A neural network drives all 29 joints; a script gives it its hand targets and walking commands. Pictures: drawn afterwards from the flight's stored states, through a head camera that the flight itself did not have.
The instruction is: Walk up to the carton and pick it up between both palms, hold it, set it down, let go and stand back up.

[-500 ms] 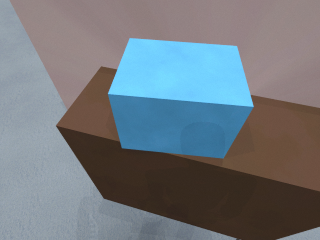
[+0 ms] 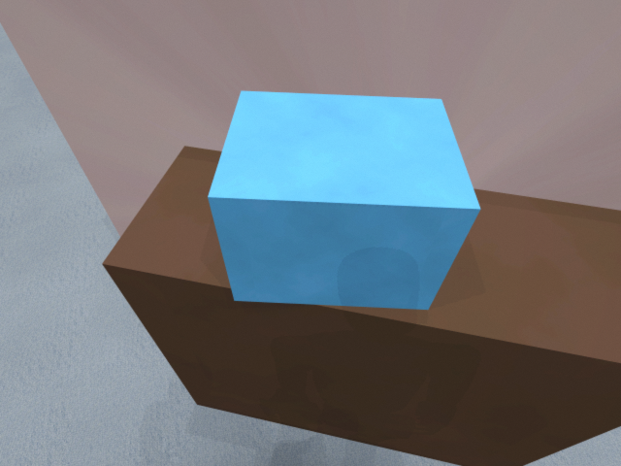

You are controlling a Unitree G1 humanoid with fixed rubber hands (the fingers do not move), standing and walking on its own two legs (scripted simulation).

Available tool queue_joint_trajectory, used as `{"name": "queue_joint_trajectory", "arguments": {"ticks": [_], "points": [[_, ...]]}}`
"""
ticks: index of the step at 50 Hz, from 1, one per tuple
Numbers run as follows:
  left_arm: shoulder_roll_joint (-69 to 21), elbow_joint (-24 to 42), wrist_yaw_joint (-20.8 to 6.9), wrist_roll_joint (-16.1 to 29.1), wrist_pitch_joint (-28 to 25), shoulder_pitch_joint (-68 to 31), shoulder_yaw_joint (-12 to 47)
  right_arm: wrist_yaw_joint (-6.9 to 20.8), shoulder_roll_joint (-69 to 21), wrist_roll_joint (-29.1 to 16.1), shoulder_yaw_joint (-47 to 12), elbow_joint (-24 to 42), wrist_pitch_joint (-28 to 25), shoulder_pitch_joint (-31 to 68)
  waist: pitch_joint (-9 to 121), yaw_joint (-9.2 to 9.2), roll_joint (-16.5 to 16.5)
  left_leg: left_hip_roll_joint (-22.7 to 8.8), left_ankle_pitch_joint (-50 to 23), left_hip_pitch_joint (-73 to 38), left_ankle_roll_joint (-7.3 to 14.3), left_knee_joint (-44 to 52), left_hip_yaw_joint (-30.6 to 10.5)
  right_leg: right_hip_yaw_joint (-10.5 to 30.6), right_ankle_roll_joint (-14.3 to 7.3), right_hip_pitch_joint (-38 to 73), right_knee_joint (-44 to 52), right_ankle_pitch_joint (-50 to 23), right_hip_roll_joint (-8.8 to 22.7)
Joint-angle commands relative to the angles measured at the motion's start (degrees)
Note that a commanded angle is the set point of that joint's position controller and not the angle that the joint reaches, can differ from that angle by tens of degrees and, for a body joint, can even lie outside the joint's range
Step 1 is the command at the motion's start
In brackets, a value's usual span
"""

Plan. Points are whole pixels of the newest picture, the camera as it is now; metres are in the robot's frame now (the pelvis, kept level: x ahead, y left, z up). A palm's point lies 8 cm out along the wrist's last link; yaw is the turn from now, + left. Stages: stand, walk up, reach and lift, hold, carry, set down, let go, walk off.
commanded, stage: walk up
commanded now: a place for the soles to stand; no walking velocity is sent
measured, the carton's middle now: (335, 201) +0.46 +0.00 +0.08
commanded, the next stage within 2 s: reach and lift in 0.20 s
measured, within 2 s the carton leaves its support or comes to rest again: neither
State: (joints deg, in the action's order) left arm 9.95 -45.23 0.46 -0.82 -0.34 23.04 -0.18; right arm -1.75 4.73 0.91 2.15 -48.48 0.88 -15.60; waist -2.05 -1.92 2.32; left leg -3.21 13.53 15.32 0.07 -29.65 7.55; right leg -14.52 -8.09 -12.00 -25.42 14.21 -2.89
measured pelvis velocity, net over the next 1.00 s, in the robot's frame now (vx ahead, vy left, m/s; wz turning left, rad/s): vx -0.02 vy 0.00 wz -0.07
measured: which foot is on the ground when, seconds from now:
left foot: down 0.00-1.00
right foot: down 0.00-1.00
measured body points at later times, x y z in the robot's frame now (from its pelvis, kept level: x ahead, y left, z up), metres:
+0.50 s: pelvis -0.03 +0.01 -0.02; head +0.02 +0.01 +0.43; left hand +0.17 +0.22 -0.11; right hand +0.16 -0.20 -0.13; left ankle +0.02 +0.12 -0.74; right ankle +0.01 -0.02 -0.73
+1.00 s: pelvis -0.02 +0.00 +0.00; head -0.02 +0.01 +0.45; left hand +0.14 +0.22 -0.08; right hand +0.13 -0.20 -0.08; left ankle +0.03 +0.12 -0.73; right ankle +0.01 -0.02 -0.73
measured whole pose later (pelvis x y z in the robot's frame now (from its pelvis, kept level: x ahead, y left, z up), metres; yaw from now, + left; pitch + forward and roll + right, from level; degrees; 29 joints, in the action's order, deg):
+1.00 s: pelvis -0.02 +0.00 +0.00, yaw -4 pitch +1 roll +2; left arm 12.4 -15.9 3.4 6.6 27.5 14.0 -1.2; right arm -1.2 5.2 -3.2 -0.5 -23.2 9.8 -15.9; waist 1.7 -3.0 3.8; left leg -1.2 8.1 15.1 0.3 -22.3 8.2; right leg -4.7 -6.8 -15.9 -24.4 10.3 -5.2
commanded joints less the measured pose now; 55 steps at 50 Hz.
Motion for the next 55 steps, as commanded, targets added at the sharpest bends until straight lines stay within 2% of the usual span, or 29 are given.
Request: {"name": "queue_joint_trajectory", "arguments": {"ticks": [1,3,5,6,7,10,11,12,13,15,16,17,18,21,22,23,26,27,29,31,32,34,37,40,42,44,49,51,55], "points": [[7.14,2.66,0.74,-0.01,-1.07,5.86,-1.97,-0.28,4.89,0.15,1.11,4.23,-1.16,-1.48,-2.08,0.09,-4.32,-2.97,0.30,1.21,0.25,3.50,-4.72,16.69,5.49,-2.49,11.77,-1.52,14.44],[5.17,3.10,0.29,-0.08,-0.87,3.79,-1.43,-0.35,4.82,0.23,1.45,3.55,-1.20,-3.88,-2.48,1.42,-3.12,-3.29,0.81,0.83,0.99,5.55,-4.58,15.22,4.66,-1.77,11.77,0.95,13.54],[5.70,3.06,0.31,0.42,-1.22,5.30,-1.65,-0.06,4.20,0.18,0.86,4.07,-1.54,-2.90,0.33,0.18,-4.04,-3.98,-0.72,-0.42,1.34,5.42,-4.87,13.88,4.92,-0.87,10.77,-0.27,12.47],[5.40,2.64,0.07,0.45,-1.35,4.97,-1.56,-0.03,3.37,0.14,0.90,4.09,-1.87,-2.61,1.01,-0.06,-2.02,-3.84,-0.31,-0.10,1.36,5.98,-5.54,14.46,5.03,1.09,10.84,0.01,12.29],[4.93,2.69,-0.11,0.20,-1.59,5.67,-1.29,0.00,4.28,0.20,0.96,4.22,-2.10,-2.76,1.15,-0.49,-4.73,-3.68,-1.99,-0.57,1.22,6.24,-4.84,14.82,4.94,1.70,9.67,-4.10,12.43],[4.81,2.50,-0.01,-0.26,-1.85,4.38,-1.54,0.02,3.79,0.13,1.18,3.61,-2.38,-4.13,2.23,0.88,-2.86,-3.95,-0.70,0.23,1.74,7.06,-5.20,13.88,3.34,2.83,7.67,-4.44,12.42],[12.18,11.71,1.46,4.43,1.99,-40.45,-3.17,2.05,8.12,4.59,9.17,4.41,-4.12,31.77,10.11,0.69,-1.07,-1.48,3.83,24.05,3.70,5.04,-4.61,18.31,4.04,-12.73,-2.56,4.89,8.20],[11.38,6.60,4.12,7.72,6.21,-35.82,0.57,3.74,8.22,6.98,8.51,0.43,-2.08,29.00,12.65,0.67,-0.91,-1.24,7.30,32.03,3.87,-0.67,-3.07,19.29,4.08,-10.58,-8.45,9.35,9.29],[9.23,6.63,5.68,9.74,9.48,-33.54,1.25,5.19,7.18,5.91,7.56,-0.31,-0.63,28.17,16.43,0.35,-1.57,-1.71,7.94,35.53,4.43,-1.54,-3.25,21.00,4.77,-7.42,-10.40,8.14,10.26],[6.19,5.16,6.14,11.88,14.99,-31.90,2.03,5.68,5.89,2.76,5.95,-2.74,1.29,25.06,19.89,1.25,-1.49,-1.99,5.02,36.01,3.85,-5.18,-5.13,22.73,5.62,-11.27,-14.07,1.25,11.85],[6.44,8.43,5.50,12.53,17.69,-32.08,1.65,5.24,5.15,0.11,4.42,-3.57,2.17,23.43,23.12,2.22,-1.27,-1.84,1.11,34.87,3.62,-6.88,-6.60,23.44,5.46,-12.86,-15.46,-6.71,12.11],[6.10,11.22,4.66,10.87,19.79,-27.45,0.95,4.92,6.04,-2.51,3.49,-1.75,2.78,20.80,26.07,1.64,-3.80,-1.61,-2.66,31.87,3.26,-7.28,-7.28,24.28,5.70,-10.47,-15.42,-12.69,11.99],[6.52,14.19,3.47,9.69,21.72,-21.55,-0.88,4.17,7.76,-4.57,2.23,0.54,3.29,16.77,30.80,1.68,-2.06,-1.72,-6.10,30.03,3.18,-7.77,-7.95,23.99,5.43,-7.33,-15.99,-17.15,10.42],[7.40,24.43,0.11,2.15,25.88,-3.52,-4.51,1.32,13.15,-7.18,2.12,6.52,2.14,5.68,32.40,0.81,-4.05,-2.04,-21.35,15.98,2.19,-2.73,-9.62,23.93,4.00,5.90,-9.29,-33.03,6.76],[7.58,26.83,-0.92,0.42,27.25,0.17,-4.72,0.41,13.71,-6.70,2.20,6.81,1.31,3.99,28.03,0.16,-2.59,-2.09,-16.07,11.88,2.31,1.32,-9.84,23.47,3.49,8.43,-5.75,-27.13,5.78],[6.00,28.48,-1.47,0.34,28.40,0.38,-4.52,0.25,12.88,-6.02,2.73,8.25,0.06,4.78,20.32,0.95,-0.73,-2.11,-12.98,10.69,2.22,4.70,-10.04,22.99,3.47,9.83,-1.96,-21.10,5.59],[4.74,30.62,-0.58,0.58,28.46,-1.01,-4.56,1.11,8.50,-1.01,4.08,11.75,-3.25,6.57,7.02,-0.05,1.51,-2.29,-1.20,6.91,2.34,11.73,-7.90,22.37,4.44,5.48,6.49,-3.11,6.48],[4.61,29.28,0.23,0.91,27.78,-3.65,-4.23,1.88,7.00,0.49,3.99,12.44,-3.63,7.95,5.58,0.43,2.97,-2.26,1.16,6.42,2.55,12.54,-7.16,21.91,4.85,5.14,7.43,0.49,6.66],[4.39,29.07,1.55,2.04,25.93,-10.16,-3.86,3.33,5.14,1.67,4.63,15.81,-3.83,11.24,5.02,-0.22,1.73,-1.84,1.89,7.77,2.03,12.54,-4.83,22.80,5.67,5.22,8.76,4.28,7.38],[5.66,29.81,2.76,2.16,23.13,-16.96,-5.16,3.88,3.95,3.62,4.33,20.83,-3.77,13.15,7.33,-1.43,3.24,-1.41,4.07,9.90,2.63,11.04,-3.31,24.95,8.19,4.89,8.00,9.08,9.04],[6.32,30.32,3.62,2.49,21.75,-19.14,-4.57,4.14,2.73,2.77,3.59,22.40,-3.64,13.21,9.71,-1.73,1.51,-1.96,4.48,11.28,3.13,10.63,-3.10,27.08,9.91,5.07,7.08,9.69,11.06],[7.52,32.20,4.77,3.90,20.64,-23.12,-4.44,4.65,1.91,2.68,3.16,23.74,-1.84,13.62,10.53,-1.81,0.06,-1.83,5.11,14.63,2.84,8.93,-2.83,27.56,10.20,4.08,4.83,9.32,11.26],[8.48,34.63,5.43,5.89,20.90,-22.82,-3.30,3.93,3.36,1.82,1.91,29.00,0.52,11.23,12.46,-1.70,0.41,-2.04,1.80,13.73,3.19,7.47,-3.44,29.93,11.93,4.42,4.29,5.06,13.30],[9.12,36.99,5.08,7.98,22.57,-17.45,-1.36,2.55,4.85,-1.56,0.37,32.31,2.57,6.19,13.13,-1.54,-2.13,-2.39,1.62,12.98,3.25,8.20,-3.61,29.04,11.23,5.02,3.41,0.81,12.82],[10.08,37.05,4.25,6.89,23.67,-13.74,-2.09,1.29,5.31,-2.12,-0.09,30.84,4.01,2.27,11.65,-1.19,-4.23,-3.08,0.87,11.90,3.14,9.78,-3.93,30.59,10.91,5.95,5.69,-0.29,13.69],[9.77,37.16,3.80,5.58,25.12,-11.93,-3.82,0.41,6.24,-3.39,-0.11,30.54,5.43,0.95,9.55,-1.40,-5.07,-2.70,1.85,9.46,2.94,11.82,-4.41,28.41,10.02,6.57,6.42,-2.09,12.32],[9.51,38.46,3.18,7.87,27.00,-11.77,-3.73,0.00,6.67,-4.35,0.10,35.29,7.91,1.51,5.55,-1.17,-0.58,-4.13,1.01,6.88,3.03,13.21,-4.37,26.38,9.25,6.12,9.44,4.05,10.86],[10.03,37.57,2.57,8.13,26.85,-12.68,-4.32,-0.20,6.70,-3.78,0.20,38.74,8.49,2.30,6.62,-1.23,3.34,-4.16,1.80,5.61,3.34,12.14,-3.69,28.97,11.05,4.68,10.76,7.19,12.85],[9.73,46.92,3.84,9.55,24.62,-13.73,-2.76,1.20,9.04,-5.52,1.51,42.57,7.77,1.97,8.42,-1.64,-0.89,-3.51,-0.24,7.67,3.13,13.88,-3.85,24.93,8.71,8.14,8.27,-0.67,8.85]]}}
